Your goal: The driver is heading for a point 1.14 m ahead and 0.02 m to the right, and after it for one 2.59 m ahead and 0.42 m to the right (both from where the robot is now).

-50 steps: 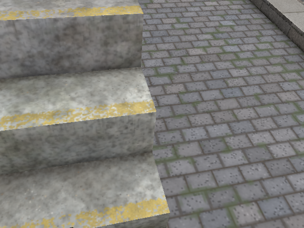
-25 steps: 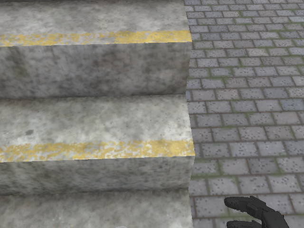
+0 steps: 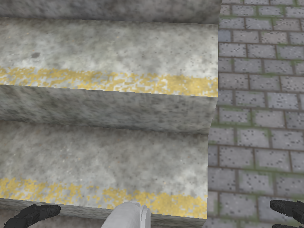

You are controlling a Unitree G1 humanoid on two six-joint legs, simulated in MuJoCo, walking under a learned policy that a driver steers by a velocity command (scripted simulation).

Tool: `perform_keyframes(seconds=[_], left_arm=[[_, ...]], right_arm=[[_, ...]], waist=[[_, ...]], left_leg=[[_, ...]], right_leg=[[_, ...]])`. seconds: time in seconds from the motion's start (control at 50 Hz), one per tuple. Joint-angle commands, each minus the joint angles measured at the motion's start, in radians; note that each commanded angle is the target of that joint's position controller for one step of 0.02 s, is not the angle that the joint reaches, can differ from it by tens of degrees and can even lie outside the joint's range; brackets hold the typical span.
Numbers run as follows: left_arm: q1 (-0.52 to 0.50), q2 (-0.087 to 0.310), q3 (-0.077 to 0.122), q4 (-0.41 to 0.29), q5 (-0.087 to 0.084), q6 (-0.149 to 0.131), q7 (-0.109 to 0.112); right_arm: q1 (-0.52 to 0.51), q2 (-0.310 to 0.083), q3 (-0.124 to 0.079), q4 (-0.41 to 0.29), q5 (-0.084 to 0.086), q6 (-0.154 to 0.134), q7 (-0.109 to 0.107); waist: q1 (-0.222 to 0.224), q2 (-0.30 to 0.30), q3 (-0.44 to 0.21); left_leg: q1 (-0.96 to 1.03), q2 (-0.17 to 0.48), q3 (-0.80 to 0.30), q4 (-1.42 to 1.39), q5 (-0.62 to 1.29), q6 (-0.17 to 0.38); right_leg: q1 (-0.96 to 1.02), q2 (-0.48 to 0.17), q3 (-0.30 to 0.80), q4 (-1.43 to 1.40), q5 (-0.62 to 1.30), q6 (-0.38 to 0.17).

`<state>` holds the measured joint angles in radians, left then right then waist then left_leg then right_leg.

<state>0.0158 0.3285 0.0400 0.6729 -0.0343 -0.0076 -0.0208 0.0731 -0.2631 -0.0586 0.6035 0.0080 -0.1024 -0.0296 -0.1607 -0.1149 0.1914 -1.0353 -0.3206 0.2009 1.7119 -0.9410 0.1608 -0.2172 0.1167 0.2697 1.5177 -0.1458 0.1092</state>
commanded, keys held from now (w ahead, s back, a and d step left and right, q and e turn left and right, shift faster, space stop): w+q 0.06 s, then w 0.94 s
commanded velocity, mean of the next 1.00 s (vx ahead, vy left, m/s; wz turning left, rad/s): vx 0.50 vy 0.00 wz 0.17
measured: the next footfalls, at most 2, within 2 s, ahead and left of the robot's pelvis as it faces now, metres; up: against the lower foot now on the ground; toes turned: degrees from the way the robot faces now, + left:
right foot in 0.34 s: -0.27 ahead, -0.10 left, -0.41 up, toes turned -15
left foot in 0.38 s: +0.00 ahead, +0.01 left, -0.03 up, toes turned -15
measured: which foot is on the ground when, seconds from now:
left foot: down 0.00-0.08, up 0.10-0.36, down 0.38-0.54, up 0.56-0.80, down 0.82-0.88, up 0.90-1.00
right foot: up 0.00-0.32, down 0.34-0.70, up 0.72-0.84, down 0.86-1.00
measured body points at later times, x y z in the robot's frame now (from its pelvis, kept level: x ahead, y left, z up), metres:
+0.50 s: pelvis -0.16 -0.14 -0.14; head -0.21 -0.19 +0.31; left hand +0.13 -0.01 -0.14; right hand -0.19 -0.39 -0.29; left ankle -0.03 +0.00 -0.48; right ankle -0.30 -0.10 -0.87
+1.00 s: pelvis -0.30 -0.30 -0.21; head -0.32 -0.34 +0.23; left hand -0.20 -0.07 -0.31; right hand -0.14 -0.55 -0.32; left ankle -0.28 -0.15 -0.70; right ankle -0.23 -0.39 -0.90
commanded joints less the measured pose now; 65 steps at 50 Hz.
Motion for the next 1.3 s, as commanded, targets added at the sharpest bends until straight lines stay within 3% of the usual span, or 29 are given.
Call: perform_keyframes(seconds=[0.02,0.08,0.1,0.12,0.16,0.2,0.26,0.32,0.36,0.38,0.44,0.48,0.54,0.62,0.64,0.68,0.7,0.72,0.74,0.78,0.8,0.84,0.86,0.88,0.9,0.92,0.94,1.04,1.3], left_arm=[[-0.001,0.133,0.019,-0.149,-0.017,-0.008,-0.043],[0.339,0.074,-0.034,0.005,0.045,0.029,-0.051],[0.232,-0.035,-0.092,0.045,0.086,0.039,-0.063],[-0.111,0.013,-0.104,-0.078,0.137,0.038,-0.082],[-0.367,-0.096,-0.139,-0.222,0.16,-0.003,-0.045],[-0.197,-0.073,-0.145,-0.215,0.074,0.017,-0.007],[0.053,0.003,-0.12,-0.132,0.066,0.074,0.016],[-0.334,0.104,-0.109,-0.281,0.11,0.072,-0.009],[-0.131,0.079,-0.09,-0.211,0.009,0.09,0.047],[-0.148,0.174,-0.033,-0.145,-0.016,0.055,0.024],[0.012,-0.039,-0.09,-0.105,0.071,0.1,0.007],[0.023,0.06,-0.07,-0.017,0.009,0.116,0.015],[0.001,-0.048,-0.066,-0.076,0.002,0.09,0.028],[0.024,0.064,-0.052,-0.079,-0.017,0.1,0.035],[-0.059,0.087,-0.064,-0.093,-0.009,0.106,0.041],[-0.422,0.204,-0.017,-0.299,-0.051,0.117,0.072],[-0.514,0.279,0.035,-0.372,-0.067,0.112,0.084],[-0.566,0.249,0.013,-0.411,-0.021,0.107,0.098],[-0.623,0.05,-0.109,-0.534,0.052,0.033,0.082],[-0.327,-0.098,-0.139,-0.511,0.062,-0.086,0.024],[0.18,-0.116,-0.105,-0.356,0.033,-0.093,-0.007],[0.406,-0.131,-0.099,-0.136,0.122,-0.097,0.016],[0.588,-0.113,-0.089,-0.07,0.052,-0.065,0.023],[0.541,0.014,-0.048,-0.038,-0.007,-0.022,0.008],[0.297,0.319,0.028,-0.096,0.001,0.008,0.014],[0.052,0.251,0.039,-0.167,-0.018,-0.012,0.022],[-0.025,0.159,0.002,-0.125,0.028,-0.003,0.02],[-0.006,0.018,-0.02,-0.019,0.049,-0.016,0.005],[0.131,0.094,0.023,0.067,0.017,-0.03,0.057]], right_arm=[[0.407,-0.062,-0.02,0.08,0.049,-0.025,-0.093],[-0.095,0.1,0.057,-0.077,0.058,-0.012,-0.142],[-0.08,0.112,0.059,-0.067,0.095,0.039,-0.159],[0.288,0.093,0.062,-0.035,0.106,0.036,-0.157],[0.451,-0.024,0.005,0.052,0.061,0.031,-0.105],[0.289,-0.084,-0.005,-0.012,0.045,0.043,-0.094],[0.098,0.008,0.037,-0.134,0.034,0.066,-0.048],[0.605,-0.109,-0.026,-0.022,-0.04,0.129,-0.056],[0.507,-0.031,0.024,-0.056,-0.039,0.102,-0.073],[0.654,0.111,0.078,-0.027,-0.031,0.11,-0.06],[0.271,0.011,0.057,-0.047,0.099,0.096,-0.072],[0.219,0.174,0.125,-0.103,0.082,0.086,-0.073],[0.301,0.132,0.101,-0.096,0.081,0.103,-0.117],[0.361,0.186,0.121,-0.09,0.014,0.097,-0.157],[0.484,0.158,0.113,-0.045,0.04,0.112,-0.147],[0.828,0.034,0.073,0.05,-0.045,0.11,-0.139],[0.951,-0.078,0.017,0.1,-0.11,0.084,-0.135],[0.96,-0.097,-0.015,0.117,-0.032,0.075,-0.148],[0.773,0.006,0.055,0.16,-0.039,0.022,-0.114],[0.305,0.257,0.143,0.065,0.005,-0.065,-0.027],[-0.119,0.173,0.148,-0.079,0.007,-0.081,0.015],[0.052,-0.106,0.022,-0.025,0.07,0.0,0.011],[0.122,-0.195,-0.023,-0.001,0.061,0.063,0.028],[0.192,-0.075,-0.003,0.002,0.015,0.087,0.018],[0.103,0.062,0.041,-0.127,-0.035,0.072,0.014],[0.023,0.095,0.037,-0.14,-0.02,0.053,0.007],[0.179,0.094,0.03,-0.042,-0.015,0.071,-0.009],[0.372,-0.047,-0.017,0.117,-0.024,0.096,-0.074],[0.403,-0.065,-0.01,0.132,-0.007,0.1,-0.038]], waist=[[-0.035,0.328,-0.525],[0.239,-0.075,-0.204],[0.237,-0.422,-0.079],[0.01,-0.758,-0.211],[-0.053,-0.41,-0.289],[0.013,0.005,-0.157],[0.041,-0.058,-0.13],[-0.188,0.019,-0.376],[-0.058,0.011,-0.308],[-0.121,-0.229,-0.366],[0.088,0.125,0.021],[-0.003,-0.024,0.098],[-0.01,0.01,0.001],[-0.034,-0.041,-0.079],[-0.102,0.033,-0.148],[-0.313,-0.166,-0.26],[-0.398,0.043,-0.338],[-0.407,0.687,-0.414],[-0.241,0.902,-0.287],[0.125,0.207,-0.132],[0.483,-0.017,-0.189],[0.401,-0.19,-0.292],[0.416,-0.036,-0.422],[0.345,-0.143,-0.457],[0.235,-0.694,-0.209],[0.166,-0.479,0.111],[0.037,-0.321,0.115],[0.004,0.099,-0.215],[0.07,-0.129,-0.28]], left_leg=[[0.784,0.252,-1.309,-0.863,0.402,0.202],[-0.48,0.172,-0.728,-0.161,0.525,-0.13],[-0.782,0.074,-0.351,0.128,0.234,-0.225],[-0.662,0.025,0.05,0.292,0.276,-0.311],[-0.468,-0.009,-0.017,0.69,0.381,-0.366],[-0.461,0.014,-0.144,0.265,0.359,-0.308],[-0.259,0.003,0.04,0.232,0.372,-0.308],[0.212,-0.079,0.026,0.455,0.25,-0.33],[0.006,-0.01,0.007,0.239,0.198,-0.191],[-0.008,0.269,-0.136,0.385,0.361,-0.137],[-0.693,0.06,-0.039,0.517,0.225,-0.141],[-0.682,0.142,0.015,0.61,0.405,-0.139],[-0.481,0.129,0.017,0.715,0.482,-0.177],[-0.683,0.136,-0.106,0.919,0.418,-0.201],[-0.562,0.151,-0.17,0.858,0.599,-0.186],[0.328,0.085,0.03,0.353,0.477,-0.13],[1.0,0.265,-0.151,0.11,0.388,-0.001],[0.888,0.404,-0.344,-0.147,0.908,0.056],[0.488,0.292,-0.175,-0.713,1.287,-0.092],[0.077,0.275,-0.132,-1.037,1.08,-0.215],[0.273,0.34,-0.213,-1.101,0.953,-0.153],[0.401,0.378,-0.287,-1.129,1.047,0.017],[0.419,0.486,-0.427,-1.073,0.725,0.088],[0.187,0.367,-0.343,-0.898,-0.089,-0.007],[-0.07,0.157,-0.075,-0.271,-0.009,-0.153],[-0.247,0.266,-0.324,0.162,0.359,-0.153],[-0.303,0.231,-0.322,0.392,0.48,-0.15],[0.174,0.285,-0.315,0.161,0.829,-0.171],[0.736,0.349,-0.108,-0.886,0.476,-0.135]], right_leg=[[-0.39,-0.007,0.258,0.277,-0.498,-0.012],[0.196,-0.313,0.311,-0.422,-0.721,-0.245],[0.398,-0.298,-0.002,-0.947,0.15,-0.314],[0.311,-0.205,-0.082,-0.997,0.126,-0.254],[0.178,-0.249,-0.126,-1.034,0.131,-0.246],[0.269,-0.254,-0.089,-1.267,0.115,-0.201],[0.173,-0.276,-0.282,-1.564,0.547,-0.231],[0.161,-0.288,-0.492,-1.349,1.615,-0.212],[0.412,-0.384,-0.524,-1.196,2.062,-0.152],[0.487,-0.56,-0.389,-1.102,1.652,-0.184],[0.477,-0.325,-0.403,-1.271,0.89,-0.058],[0.194,-0.309,-0.559,-1.22,1.062,0.053],[-0.021,-0.303,-0.52,-1.238,1.09,0.065],[0.14,-0.35,-0.372,-1.119,1.149,0.183],[0.159,-0.298,-0.421,-1.117,0.916,0.237],[-0.371,-0.146,-0.598,-1.183,1.66,0.521],[-0.834,-0.213,-0.445,-0.766,1.74,0.509],[-0.651,-0.215,-0.326,0.045,0.19,0.225],[-0.302,-0.192,-0.241,0.18,-0.668,0.097],[0.014,-0.224,-0.076,-0.073,-1.017,-0.1],[-0.099,-0.223,-0.091,-0.369,-0.74,-0.101],[-0.013,-0.173,-0.324,-0.717,-0.467,-0.123],[0.147,-0.171,-0.388,-0.792,-0.178,-0.167],[0.21,-0.154,-0.244,-0.82,-0.414,-0.164],[-0.144,-0.438,0.573,-1.539,-1.536,-0.352],[-0.347,-0.508,0.886,-1.705,-1.558,-0.382],[-0.383,-0.488,0.667,-1.546,-1.236,-0.271],[-0.387,-0.295,0.051,-1.237,-0.469,-0.169],[-0.296,-0.315,-0.102,-1.414,-0.472,-0.224]])
Velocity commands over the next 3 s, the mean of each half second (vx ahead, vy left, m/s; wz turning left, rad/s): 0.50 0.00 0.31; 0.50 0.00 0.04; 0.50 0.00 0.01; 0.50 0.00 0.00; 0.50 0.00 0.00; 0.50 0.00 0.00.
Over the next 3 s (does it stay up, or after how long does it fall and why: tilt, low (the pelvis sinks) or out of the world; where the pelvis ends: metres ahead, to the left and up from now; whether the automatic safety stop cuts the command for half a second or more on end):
stays up -0.02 -0.34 -0.16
